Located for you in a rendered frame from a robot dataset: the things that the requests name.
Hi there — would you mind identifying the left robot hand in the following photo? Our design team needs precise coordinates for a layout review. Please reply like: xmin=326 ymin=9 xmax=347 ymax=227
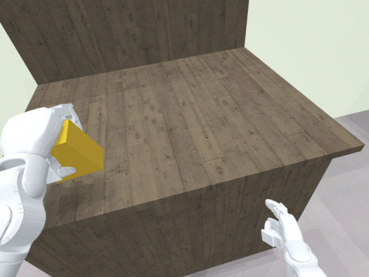
xmin=0 ymin=103 xmax=83 ymax=184

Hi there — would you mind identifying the left robot forearm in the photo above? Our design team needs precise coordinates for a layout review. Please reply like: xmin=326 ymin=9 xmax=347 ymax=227
xmin=0 ymin=153 xmax=49 ymax=277

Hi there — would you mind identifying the right robot hand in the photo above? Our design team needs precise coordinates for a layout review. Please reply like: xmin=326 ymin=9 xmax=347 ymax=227
xmin=261 ymin=199 xmax=304 ymax=250

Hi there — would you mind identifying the table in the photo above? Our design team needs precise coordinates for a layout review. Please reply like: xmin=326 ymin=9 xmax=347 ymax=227
xmin=0 ymin=0 xmax=365 ymax=277

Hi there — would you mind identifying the right robot forearm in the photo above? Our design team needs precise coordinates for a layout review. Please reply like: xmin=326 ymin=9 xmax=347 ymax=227
xmin=283 ymin=239 xmax=327 ymax=277

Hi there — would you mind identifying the sponge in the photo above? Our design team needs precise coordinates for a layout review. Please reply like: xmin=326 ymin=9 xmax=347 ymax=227
xmin=50 ymin=119 xmax=103 ymax=183

